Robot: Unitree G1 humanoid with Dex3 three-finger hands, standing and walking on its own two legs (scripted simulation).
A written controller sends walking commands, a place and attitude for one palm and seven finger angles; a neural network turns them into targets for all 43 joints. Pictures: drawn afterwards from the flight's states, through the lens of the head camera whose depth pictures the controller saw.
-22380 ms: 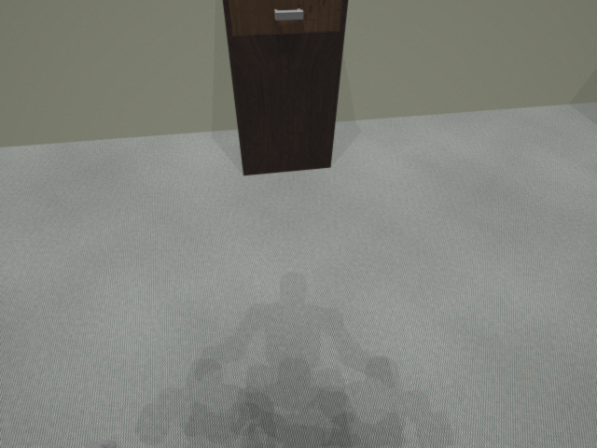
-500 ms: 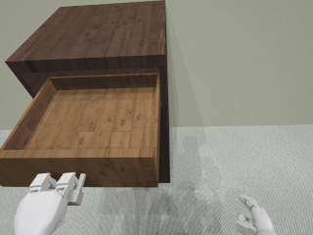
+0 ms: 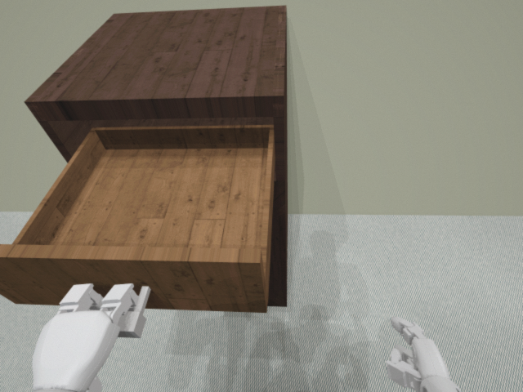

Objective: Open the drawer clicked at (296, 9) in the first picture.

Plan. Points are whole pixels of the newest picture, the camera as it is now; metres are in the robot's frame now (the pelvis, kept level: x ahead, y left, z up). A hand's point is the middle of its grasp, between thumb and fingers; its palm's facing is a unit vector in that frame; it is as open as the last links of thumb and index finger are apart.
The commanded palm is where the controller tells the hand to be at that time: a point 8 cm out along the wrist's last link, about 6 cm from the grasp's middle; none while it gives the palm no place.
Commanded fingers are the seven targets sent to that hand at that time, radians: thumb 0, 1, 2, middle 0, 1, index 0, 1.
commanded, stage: lift the hand off the handle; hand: left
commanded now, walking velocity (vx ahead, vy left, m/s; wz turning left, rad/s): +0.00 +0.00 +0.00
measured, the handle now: (109, 307) +0.21 +0.25 +0.05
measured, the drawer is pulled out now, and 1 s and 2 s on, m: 0.30 0.30 0.26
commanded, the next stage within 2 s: open the thumb to release the handle in 0.66 s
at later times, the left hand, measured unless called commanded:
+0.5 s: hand (104, 349) +0.16 +0.24 +0.04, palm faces -0.02 -0.10 -1.00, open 13.0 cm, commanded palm +0.15 +0.24 +0.12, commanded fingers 0.00 -0.50 0.30 -0.30 -1.20 -0.30 -1.20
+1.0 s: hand (98, 350) +0.16 +0.24 +0.04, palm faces -0.05 -0.11 -0.99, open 13.2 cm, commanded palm +0.16 +0.24 +0.11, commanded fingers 0.00 -0.50 0.30 -0.21 -0.66 -0.21 -0.66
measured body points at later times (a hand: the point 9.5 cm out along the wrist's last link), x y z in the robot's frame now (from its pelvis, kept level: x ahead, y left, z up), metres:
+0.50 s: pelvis -0.01 +0.00 +0.00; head +0.00 -0.04 +0.45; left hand +0.16 +0.24 +0.09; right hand +0.20 -0.20 -0.10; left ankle +0.01 +0.13 -0.71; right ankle -0.02 -0.09 -0.71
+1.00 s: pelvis +0.01 +0.01 +0.00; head +0.04 -0.02 +0.45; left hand +0.16 +0.25 +0.10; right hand +0.21 -0.21 -0.10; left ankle +0.02 +0.13 -0.71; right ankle -0.02 -0.09 -0.71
